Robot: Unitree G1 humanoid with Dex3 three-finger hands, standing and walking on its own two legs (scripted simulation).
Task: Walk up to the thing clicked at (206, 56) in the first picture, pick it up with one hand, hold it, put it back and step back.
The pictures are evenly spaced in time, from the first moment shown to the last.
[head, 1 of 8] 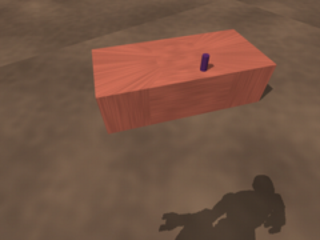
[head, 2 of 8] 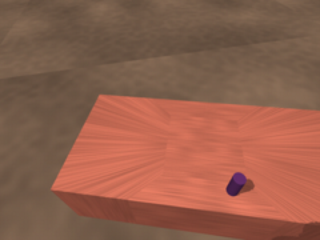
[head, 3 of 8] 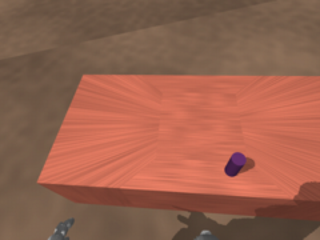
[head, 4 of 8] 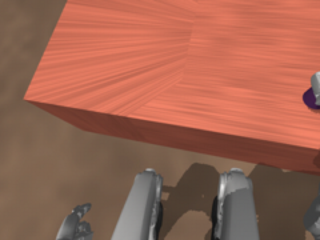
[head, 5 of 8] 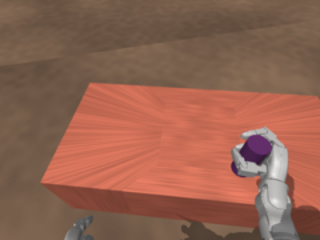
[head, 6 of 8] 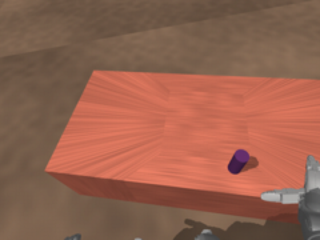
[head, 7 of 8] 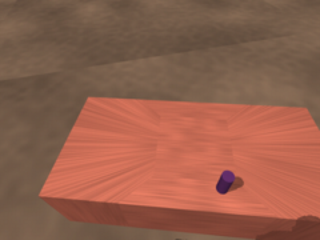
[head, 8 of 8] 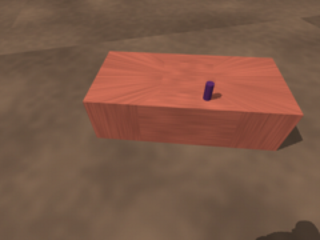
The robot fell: no
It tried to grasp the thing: yes
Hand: right
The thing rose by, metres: 0.33
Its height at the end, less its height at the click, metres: +0.00
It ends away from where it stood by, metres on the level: 0.01
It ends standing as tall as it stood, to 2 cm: yes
